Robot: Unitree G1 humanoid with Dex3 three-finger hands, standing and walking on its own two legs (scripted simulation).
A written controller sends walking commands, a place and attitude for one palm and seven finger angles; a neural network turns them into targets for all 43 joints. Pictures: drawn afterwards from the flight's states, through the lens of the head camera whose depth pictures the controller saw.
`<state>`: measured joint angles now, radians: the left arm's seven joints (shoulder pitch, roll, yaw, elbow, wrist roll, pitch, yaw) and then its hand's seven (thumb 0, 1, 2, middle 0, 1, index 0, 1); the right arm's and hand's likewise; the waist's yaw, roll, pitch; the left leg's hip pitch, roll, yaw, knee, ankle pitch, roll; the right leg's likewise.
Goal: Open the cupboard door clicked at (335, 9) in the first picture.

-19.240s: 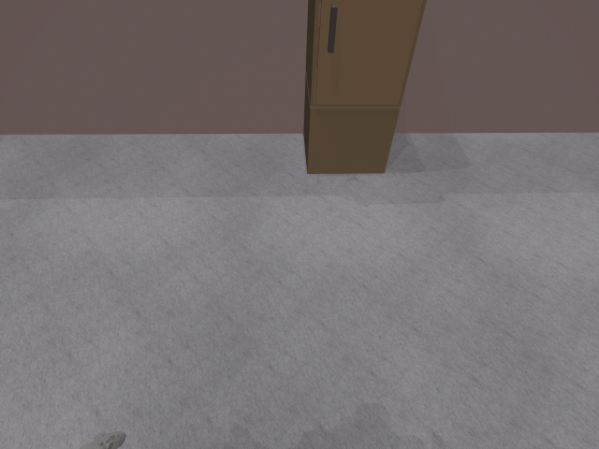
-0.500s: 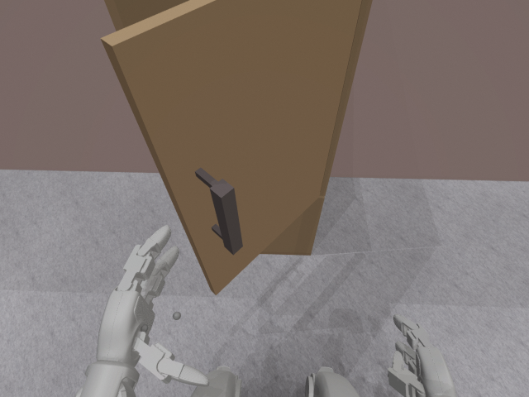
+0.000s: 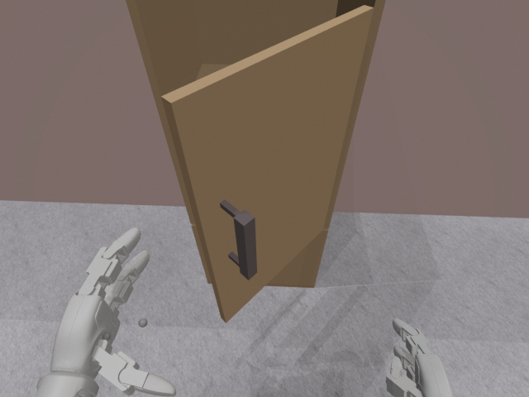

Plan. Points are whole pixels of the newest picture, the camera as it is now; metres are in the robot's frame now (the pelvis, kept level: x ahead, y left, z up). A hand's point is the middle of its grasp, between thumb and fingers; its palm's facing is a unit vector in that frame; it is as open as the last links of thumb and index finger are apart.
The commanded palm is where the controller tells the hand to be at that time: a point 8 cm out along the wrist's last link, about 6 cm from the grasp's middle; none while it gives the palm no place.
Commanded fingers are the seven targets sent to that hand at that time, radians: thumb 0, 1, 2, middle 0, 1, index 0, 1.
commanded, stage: draw the hand back to the body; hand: left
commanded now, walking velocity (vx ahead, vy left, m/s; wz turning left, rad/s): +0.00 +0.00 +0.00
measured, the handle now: (238, 241) +0.35 +0.07 +0.04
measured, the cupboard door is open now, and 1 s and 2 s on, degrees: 48 48 48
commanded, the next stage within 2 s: step back with the hand held close in 1.08 s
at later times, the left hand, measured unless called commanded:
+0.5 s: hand (45, 279) +0.20 +0.24 +0.18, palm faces +0.35 -0.85 -0.39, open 11.5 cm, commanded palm +0.16 +0.29 +0.20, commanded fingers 0.00 0.58 0.76 -0.19 -0.30 -0.19 -0.30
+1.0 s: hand (20, 267) +0.20 +0.25 +0.20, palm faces +0.43 -0.81 -0.39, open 7.5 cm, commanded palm +0.15 +0.29 +0.22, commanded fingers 0.00 0.90 0.90 -0.20 -0.30 -0.20 -0.30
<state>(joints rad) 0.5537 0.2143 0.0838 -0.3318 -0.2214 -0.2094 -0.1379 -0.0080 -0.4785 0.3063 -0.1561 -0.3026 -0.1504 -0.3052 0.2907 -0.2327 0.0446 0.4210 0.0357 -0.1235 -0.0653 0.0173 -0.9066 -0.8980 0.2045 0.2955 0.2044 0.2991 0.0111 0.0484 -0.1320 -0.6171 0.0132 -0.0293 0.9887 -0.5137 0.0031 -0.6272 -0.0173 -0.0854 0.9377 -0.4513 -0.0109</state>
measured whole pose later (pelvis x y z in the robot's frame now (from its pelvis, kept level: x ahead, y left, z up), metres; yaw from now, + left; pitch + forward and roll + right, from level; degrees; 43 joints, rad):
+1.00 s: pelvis +0.01 +0.00 +0.06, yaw -2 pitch -5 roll +0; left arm 0.46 0.31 0.32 -0.36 -0.04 -0.09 0.11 0.02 0.87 0.89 -0.21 -0.30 -0.21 -0.31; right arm 0.19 -0.23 0.03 0.65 -0.01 -0.14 -0.08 0.02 -0.91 -0.90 0.21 0.30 0.21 0.30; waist 0.07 0.06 0.03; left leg -0.06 0.01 0.02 0.41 -0.26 0.00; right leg -0.09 0.00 -0.05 0.39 -0.21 -0.01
